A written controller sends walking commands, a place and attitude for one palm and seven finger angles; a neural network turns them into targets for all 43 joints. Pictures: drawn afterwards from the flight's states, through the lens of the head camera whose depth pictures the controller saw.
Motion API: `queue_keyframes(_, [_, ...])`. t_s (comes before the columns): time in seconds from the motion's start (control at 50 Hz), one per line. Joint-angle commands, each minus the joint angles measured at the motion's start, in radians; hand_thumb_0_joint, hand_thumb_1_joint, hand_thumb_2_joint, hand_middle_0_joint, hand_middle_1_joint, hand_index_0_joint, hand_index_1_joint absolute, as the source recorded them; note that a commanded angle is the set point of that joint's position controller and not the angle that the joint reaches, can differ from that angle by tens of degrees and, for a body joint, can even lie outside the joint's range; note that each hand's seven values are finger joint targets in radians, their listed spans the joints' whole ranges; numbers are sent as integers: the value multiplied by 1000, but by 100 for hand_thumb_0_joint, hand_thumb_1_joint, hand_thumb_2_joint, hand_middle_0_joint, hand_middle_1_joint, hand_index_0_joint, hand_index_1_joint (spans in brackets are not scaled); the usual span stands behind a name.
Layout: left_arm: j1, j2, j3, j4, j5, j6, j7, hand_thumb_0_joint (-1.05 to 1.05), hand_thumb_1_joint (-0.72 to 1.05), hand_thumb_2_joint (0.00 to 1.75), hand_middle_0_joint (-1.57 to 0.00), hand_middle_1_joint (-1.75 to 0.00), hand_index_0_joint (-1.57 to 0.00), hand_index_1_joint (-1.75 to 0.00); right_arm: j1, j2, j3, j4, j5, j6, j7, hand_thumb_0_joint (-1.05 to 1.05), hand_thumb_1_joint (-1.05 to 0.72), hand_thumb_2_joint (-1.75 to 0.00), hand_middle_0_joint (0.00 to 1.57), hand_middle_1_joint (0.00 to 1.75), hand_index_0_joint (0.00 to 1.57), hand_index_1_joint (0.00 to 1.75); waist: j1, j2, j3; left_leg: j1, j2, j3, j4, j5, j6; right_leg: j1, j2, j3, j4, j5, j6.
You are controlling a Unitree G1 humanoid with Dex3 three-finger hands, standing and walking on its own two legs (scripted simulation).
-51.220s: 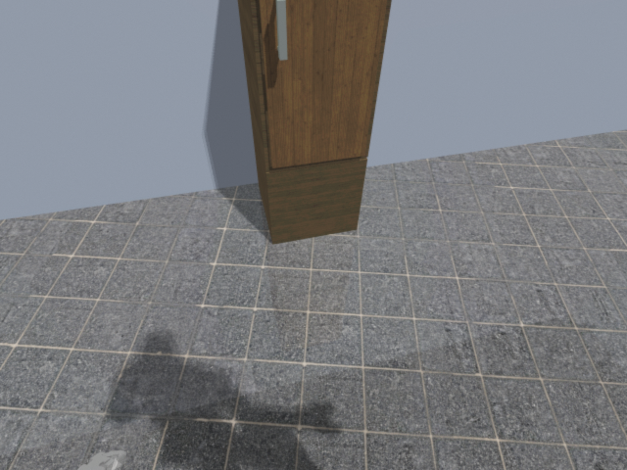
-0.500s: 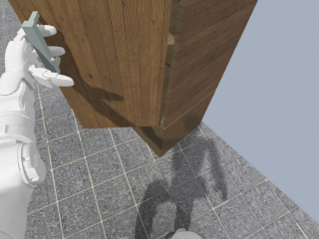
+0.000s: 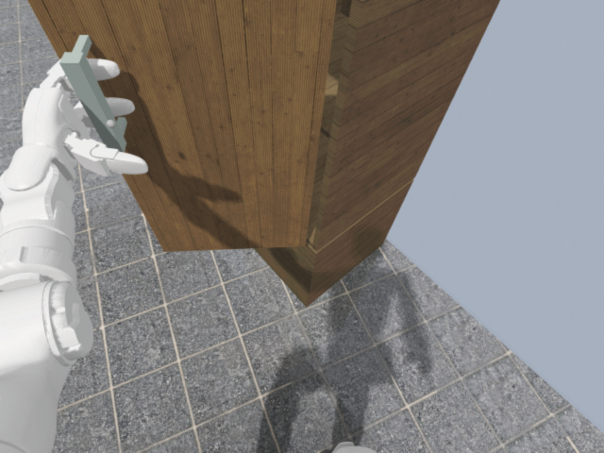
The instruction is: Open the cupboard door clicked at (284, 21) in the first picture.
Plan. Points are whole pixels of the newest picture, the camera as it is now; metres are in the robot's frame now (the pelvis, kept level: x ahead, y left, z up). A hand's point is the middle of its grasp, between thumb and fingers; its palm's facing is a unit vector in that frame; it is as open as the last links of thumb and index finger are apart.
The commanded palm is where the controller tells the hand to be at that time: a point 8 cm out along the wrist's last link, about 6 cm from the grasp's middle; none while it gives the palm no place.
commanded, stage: close the thumb around the handle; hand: left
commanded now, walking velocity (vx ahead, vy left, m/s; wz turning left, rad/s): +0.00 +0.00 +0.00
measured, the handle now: (101, 98) +0.55 +0.23 +0.14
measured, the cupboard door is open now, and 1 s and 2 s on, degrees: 53 56 100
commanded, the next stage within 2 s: pull the door open along its arc in 0.64 s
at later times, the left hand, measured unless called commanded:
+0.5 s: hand (112, 122) +0.50 +0.21 +0.14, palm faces +0.01 -1.00 +0.00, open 6.5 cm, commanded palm +0.47 +0.25 +0.14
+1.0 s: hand (111, 129) +0.49 +0.21 +0.14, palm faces -0.01 -1.00 +0.00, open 5.5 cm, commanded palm +0.44 +0.26 +0.14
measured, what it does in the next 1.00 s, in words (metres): stands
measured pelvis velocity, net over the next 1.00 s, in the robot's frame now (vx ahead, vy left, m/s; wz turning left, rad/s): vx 0.00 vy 0.00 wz -0.03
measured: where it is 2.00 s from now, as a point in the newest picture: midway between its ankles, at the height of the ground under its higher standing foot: outside the picture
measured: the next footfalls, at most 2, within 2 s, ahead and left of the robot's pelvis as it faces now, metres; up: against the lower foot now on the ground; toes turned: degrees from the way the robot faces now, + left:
none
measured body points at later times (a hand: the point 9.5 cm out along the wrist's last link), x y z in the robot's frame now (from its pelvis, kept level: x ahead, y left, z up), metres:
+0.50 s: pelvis -0.01 +0.00 +0.00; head +0.08 +0.02 +0.44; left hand +0.49 +0.26 +0.15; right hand -0.02 -0.26 -0.11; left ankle -0.03 +0.09 -0.72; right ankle +0.00 -0.11 -0.72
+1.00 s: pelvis +0.00 +0.00 +0.00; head +0.08 +0.01 +0.44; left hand +0.48 +0.26 +0.14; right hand +0.01 -0.27 -0.11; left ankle -0.03 +0.09 -0.72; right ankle +0.00 -0.11 -0.72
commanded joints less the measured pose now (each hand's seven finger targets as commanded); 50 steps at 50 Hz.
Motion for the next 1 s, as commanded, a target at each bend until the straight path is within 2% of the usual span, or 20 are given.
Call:
queue_keyframes(0.0, [-474,217,-7,-237,-29,-69,1,0,-28,40,-32,-122,-32,-122,136,-169,-57,-59,-4,-20,-9,0,-90,-90,20,30,20,30,-8,104,-419,266,2,-80,-43,526,-6,184,12,41,-22,433,3])
queue_keyframes(0.02, [-473,233,7,-219,-29,-65,4,0,-22,42,-32,-123,-32,-123,139,-171,-58,-55,-3,-19,-11,0,-90,-90,20,30,20,30,-6,85,-399,252,4,-84,-46,505,-6,178,13,39,-24,414,2])
queue_keyframes(0.06, [-504,188,-29,-216,-29,-60,9,0,-11,47,-33,-124,-33,-124,139,-170,-56,-54,-4,-20,-12,0,-90,-90,20,30,20,30,-20,99,-370,255,2,-87,-50,481,-5,149,13,35,-27,380,-1])
queue_keyframes(0.14, [-531,207,-25,-152,-14,-48,23,0,12,56,-34,-127,-34,-127,145,-175,-54,-41,-4,-29,-16,0,-90,-90,20,30,20,30,-35,75,-337,209,-1,-87,-59,376,-3,129,10,40,-37,320,2])
queue_keyframes(0.16, [-557,233,-9,-172,-11,-59,27,0,17,59,-35,-127,-35,-127,155,-179,-54,-39,-7,-30,-20,0,-90,-90,20,30,20,30,-34,67,-357,217,0,-96,-58,398,-4,140,9,36,-30,326,-1])
queue_keyframes(0.18, [-555,220,-18,-164,-8,-58,28,0,23,61,-35,-128,-35,-128,151,-176,-53,-40,-7,-32,-17,0,-90,-90,20,30,20,30,-31,104,-377,229,-2,-92,-56,396,-7,133,9,40,-29,323,0])
queue_keyframes(0.22, [-577,216,-27,-154,-5,-61,27,0,34,66,-36,-129,-36,-129,160,-178,-53,-32,-10,-37,-18,0,-90,-90,20,30,20,30,-43,90,-381,234,1,-99,-51,397,-8,115,10,40,-30,313,2])
queue_keyframes(0.28, [-568,235,-4,-171,-10,-80,23,0,51,73,-37,-131,-37,-131,169,-178,-55,-30,-12,-42,-17,0,-90,-90,20,30,20,30,-29,101,-436,263,4,-104,-42,452,-13,130,12,39,-19,341,0])
queue_keyframes(0.42, [-579,228,-12,-171,-10,-80,24,0,90,90,-40,-135,-40,-135,176,-183,-57,-25,-13,-42,-14,0,-90,-90,20,30,20,30,-38,102,-400,248,7,-104,-47,413,-12,104,16,34,-26,306,1])
queue_keyframes(0.48, [-549,280,29,-166,-11,-78,22,0,90,90,-40,-135,-40,-135,180,-186,-57,-26,-13,-39,-16,0,-90,-90,20,30,20,30,-22,99,-418,230,4,-97,-46,425,-8,143,15,40,-24,334,0])
queue_keyframes(0.6, [-518,232,-3,-180,-16,-77,14,0,90,90,-40,-135,-40,-135,172,-180,-57,-33,-11,-39,-11,0,-90,-90,20,30,20,30,-19,133,-394,248,8,-97,-47,430,-14,113,17,34,-27,315,-2])
queue_keyframes(0.64, [-537,247,-5,-171,-13,-69,17,0,90,90,-40,-135,-40,-135,175,-185,-56,-33,-10,-36,-14,0,-90,-90,20,30,20,30,-31,85,-366,209,7,-97,-55,390,-8,124,17,36,-30,308,-1])
queue_keyframes(0.68, [-565,225,-19,-207,-12,-76,20,0,90,90,-40,-135,-40,-135,173,-179,-58,-35,-12,-40,-14,0,-90,-90,20,30,20,30,-31,127,-403,243,5,-96,-52,420,-9,130,15,37,-28,326,0])
queue_keyframes(0.7, [-543,252,11,-194,-10,-76,23,0,90,90,-40,-135,-40,-135,179,-182,-61,-31,-13,-40,-14,0,-90,-90,20,30,20,30,-23,115,-419,254,7,-99,-44,442,-10,131,16,37,-24,336,-1])
queue_keyframes(0.72, [-532,231,-9,-185,-10,-71,20,0,90,90,-40,-135,-40,-135,178,-180,-59,-33,-12,-39,-13,0,-90,-90,20,30,20,30,-27,118,-410,252,6,-96,-44,445,-11,122,16,37,-25,337,0])
queue_keyframes(0.74, [-524,324,56,-150,-3,-67,24,0,90,90,-40,-135,-40,-135,182,-189,-58,-24,-11,-35,-18,0,-90,-90,20,30,20,30,-20,78,-383,208,7,-93,-45,418,-7,143,14,41,-29,337,1])
queue_keyframes(0.76, [-507,335,61,-161,-4,-72,21,0,90,90,-40,-135,-40,-135,182,-190,-54,-34,-13,-32,-19,0,-90,-90,20,30,20,30,-11,88,-397,200,1,-90,-48,427,-4,170,13,43,-22,354,-1])
queue_keyframes(0.8, [-450,291,37,-180,-6,-70,8,0,90,90,-40,-135,-40,-135,168,-179,-56,-54,-8,-30,-17,0,-90,-90,20,30,20,30,3,76,-429,211,2,-85,-49,464,-5,198,12,41,-16,390,0])
queue_keyframes(0.86, [-383,287,55,-238,-33,-72,-5,0,90,90,-40,-135,-40,-135,156,-178,-58,-76,-7,-27,-14,0,-90,-90,20,30,20,30,25,96,-462,240,3,-74,-43,530,-5,230,13,44,-12,441,-1])
queue_keyframes(0.98, [-126,237,61,-350,-86,-28,-30,0,90,90,-40,-135,-40,-135,87,-169,-61,-139,12,-17,-8,0,-90,-90,20,30,20,30,79,43,-419,198,2,-40,-74,513,4,321,9,51,-24,492,0])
